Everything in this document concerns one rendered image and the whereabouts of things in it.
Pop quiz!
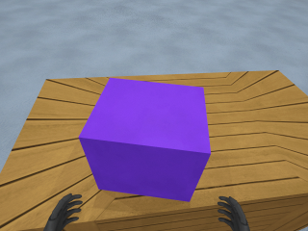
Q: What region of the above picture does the pedestal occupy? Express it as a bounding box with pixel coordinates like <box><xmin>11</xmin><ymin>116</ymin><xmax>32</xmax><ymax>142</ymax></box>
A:
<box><xmin>0</xmin><ymin>70</ymin><xmax>308</xmax><ymax>231</ymax></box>

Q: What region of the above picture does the carton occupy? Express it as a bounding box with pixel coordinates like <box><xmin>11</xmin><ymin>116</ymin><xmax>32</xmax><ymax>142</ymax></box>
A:
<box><xmin>78</xmin><ymin>77</ymin><xmax>211</xmax><ymax>202</ymax></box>

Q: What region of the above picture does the robot right hand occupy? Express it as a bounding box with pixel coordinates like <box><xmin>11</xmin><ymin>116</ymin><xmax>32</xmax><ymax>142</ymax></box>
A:
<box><xmin>218</xmin><ymin>196</ymin><xmax>250</xmax><ymax>231</ymax></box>

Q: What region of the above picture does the robot left hand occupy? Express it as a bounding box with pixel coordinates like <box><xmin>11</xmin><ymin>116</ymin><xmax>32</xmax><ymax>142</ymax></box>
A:
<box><xmin>43</xmin><ymin>193</ymin><xmax>83</xmax><ymax>231</ymax></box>

